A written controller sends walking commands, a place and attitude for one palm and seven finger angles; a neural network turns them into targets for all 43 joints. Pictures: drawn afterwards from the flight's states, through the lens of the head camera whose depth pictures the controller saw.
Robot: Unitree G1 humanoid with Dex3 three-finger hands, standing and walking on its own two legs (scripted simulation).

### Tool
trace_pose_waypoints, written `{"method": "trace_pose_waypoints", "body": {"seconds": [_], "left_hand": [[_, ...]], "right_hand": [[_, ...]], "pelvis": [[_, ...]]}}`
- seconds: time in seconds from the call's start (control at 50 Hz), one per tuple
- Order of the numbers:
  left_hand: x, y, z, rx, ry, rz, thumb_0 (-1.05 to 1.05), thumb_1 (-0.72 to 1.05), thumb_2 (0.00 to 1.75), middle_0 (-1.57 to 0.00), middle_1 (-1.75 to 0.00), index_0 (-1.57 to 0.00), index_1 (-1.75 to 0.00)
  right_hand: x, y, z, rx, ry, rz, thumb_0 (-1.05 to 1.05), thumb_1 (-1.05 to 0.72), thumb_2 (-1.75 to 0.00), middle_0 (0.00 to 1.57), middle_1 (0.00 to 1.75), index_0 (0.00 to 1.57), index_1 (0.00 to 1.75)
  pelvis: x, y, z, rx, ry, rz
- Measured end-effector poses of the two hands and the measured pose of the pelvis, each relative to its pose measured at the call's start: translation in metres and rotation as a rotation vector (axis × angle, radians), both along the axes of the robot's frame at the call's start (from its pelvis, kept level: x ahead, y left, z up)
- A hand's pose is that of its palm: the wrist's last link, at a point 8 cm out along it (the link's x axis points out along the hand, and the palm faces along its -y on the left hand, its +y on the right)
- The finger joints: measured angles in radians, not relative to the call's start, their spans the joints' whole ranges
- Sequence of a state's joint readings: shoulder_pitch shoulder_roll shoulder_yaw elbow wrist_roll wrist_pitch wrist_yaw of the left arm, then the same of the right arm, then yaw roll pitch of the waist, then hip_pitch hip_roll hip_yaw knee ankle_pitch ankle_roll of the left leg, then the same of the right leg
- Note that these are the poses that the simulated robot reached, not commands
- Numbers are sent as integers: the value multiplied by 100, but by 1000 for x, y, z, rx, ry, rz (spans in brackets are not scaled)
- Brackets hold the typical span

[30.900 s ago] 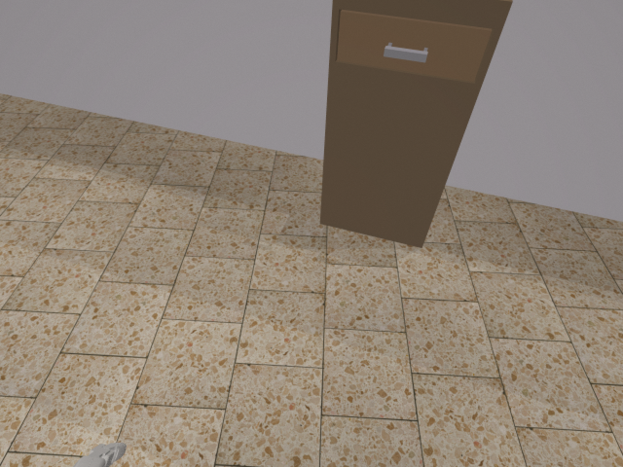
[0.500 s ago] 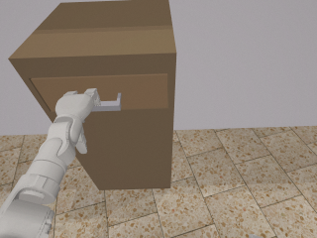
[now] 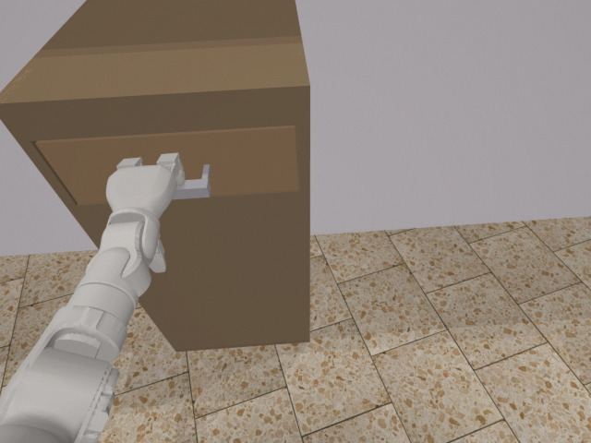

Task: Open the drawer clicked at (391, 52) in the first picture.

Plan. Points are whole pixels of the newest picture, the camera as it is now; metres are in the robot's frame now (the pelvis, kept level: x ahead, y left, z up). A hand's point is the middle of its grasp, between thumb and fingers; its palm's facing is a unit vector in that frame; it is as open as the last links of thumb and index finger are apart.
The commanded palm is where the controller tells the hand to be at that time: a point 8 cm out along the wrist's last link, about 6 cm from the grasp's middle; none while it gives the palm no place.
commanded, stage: lower the fingers behind the handle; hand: left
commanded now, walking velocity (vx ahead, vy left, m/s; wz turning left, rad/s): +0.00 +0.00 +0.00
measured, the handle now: (175, 181) +0.51 +0.23 +0.07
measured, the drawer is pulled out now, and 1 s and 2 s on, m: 0.00 0.00 0.00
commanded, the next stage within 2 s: lift the fingers back up to retry in 0.48 s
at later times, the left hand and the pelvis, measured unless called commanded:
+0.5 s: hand (155, 214) +0.42 +0.23 +0.08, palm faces +0.03 +0.01 -1.00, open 13.8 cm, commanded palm +0.40 +0.23 +0.10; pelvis -0.01 +0.00 +0.00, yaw +0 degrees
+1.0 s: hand (145, 208) +0.42 +0.24 +0.09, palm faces +0.04 -0.04 -1.00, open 13.8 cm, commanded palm +0.40 +0.23 +0.16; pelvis +0.01 +0.01 +0.00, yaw -1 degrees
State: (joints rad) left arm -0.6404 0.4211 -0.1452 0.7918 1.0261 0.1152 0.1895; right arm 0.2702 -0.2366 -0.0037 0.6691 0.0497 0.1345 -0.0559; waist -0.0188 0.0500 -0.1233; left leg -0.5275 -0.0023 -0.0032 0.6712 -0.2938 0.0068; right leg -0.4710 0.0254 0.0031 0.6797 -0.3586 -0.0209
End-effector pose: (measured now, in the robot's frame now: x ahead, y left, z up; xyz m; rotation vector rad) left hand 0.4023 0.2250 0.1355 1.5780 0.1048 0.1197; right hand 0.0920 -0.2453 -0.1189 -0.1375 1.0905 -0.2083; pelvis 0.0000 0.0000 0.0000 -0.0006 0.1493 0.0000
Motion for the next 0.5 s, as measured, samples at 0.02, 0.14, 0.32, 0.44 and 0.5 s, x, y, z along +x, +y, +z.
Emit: {"method": "trace_pose_waypoints", "body": {"seconds": [0.02, 0.14, 0.32, 0.44, 0.5], "left_hand": [[1, 0, 0, 1, 8, 0, 1, -49, 30, -36, -136, -32, -120], [1, 2, 1, -6, 23, -18, 1, -49, 30, -35, -138, -32, -120], [-2, 4, -2, -3, -10, -42, 0, -49, 30, -33, -140, -32, -121], [-2, 2, -3, 6, -21, -33, 0, -49, 30, -34, -139, -31, -122], [-1, 2, -3, 4, -19, -25, 0, -49, 30, -34, -139, -32, -122]], "right_hand": [[-3, -2, 0, -3, 3, -4, 1, -90, -90, 20, 30, 20, 30], [-20, -15, 0, -32, 29, -16, 1, -90, -90, 20, 30, 20, 30], [-31, -28, -1, -59, 57, -22, 1, -90, -90, 20, 29, 20, 30], [-28, -24, -3, -45, 51, -16, 1, -90, -90, 20, 29, 20, 30], [-24, -20, -3, -34, 39, -16, 1, -90, -90, 20, 29, 20, 30]], "pelvis": [[0, -1, 0, 0, -1, -1], [-3, -4, -2, 2, 5, -3], [-7, -6, -5, -1, 22, 2], [-8, -5, -5, -3, 27, 5], [-7, -5, -5, -2, 26, 3]]}}
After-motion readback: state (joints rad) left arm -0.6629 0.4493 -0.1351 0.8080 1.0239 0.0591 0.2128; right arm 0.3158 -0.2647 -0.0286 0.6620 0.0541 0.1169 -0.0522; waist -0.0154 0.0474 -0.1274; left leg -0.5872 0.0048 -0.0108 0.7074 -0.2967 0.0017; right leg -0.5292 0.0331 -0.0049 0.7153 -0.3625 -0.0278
